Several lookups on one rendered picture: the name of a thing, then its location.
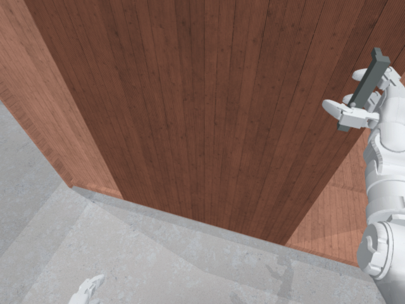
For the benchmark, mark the wardrobe door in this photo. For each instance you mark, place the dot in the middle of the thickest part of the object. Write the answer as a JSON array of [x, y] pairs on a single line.
[[30, 73], [212, 109]]

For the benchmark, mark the handle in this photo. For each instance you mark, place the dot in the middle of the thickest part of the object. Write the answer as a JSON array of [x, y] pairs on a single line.
[[368, 83]]

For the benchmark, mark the left robot hand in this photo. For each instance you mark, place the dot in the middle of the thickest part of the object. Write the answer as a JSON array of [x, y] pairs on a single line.
[[86, 290]]

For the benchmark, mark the robot right upper arm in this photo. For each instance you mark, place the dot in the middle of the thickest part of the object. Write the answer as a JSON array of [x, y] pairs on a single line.
[[381, 254]]

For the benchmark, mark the right robot forearm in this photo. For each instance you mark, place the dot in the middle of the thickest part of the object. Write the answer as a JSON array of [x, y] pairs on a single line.
[[385, 174]]

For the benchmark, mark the right robot hand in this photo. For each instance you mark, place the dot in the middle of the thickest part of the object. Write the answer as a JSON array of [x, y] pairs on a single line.
[[389, 107]]

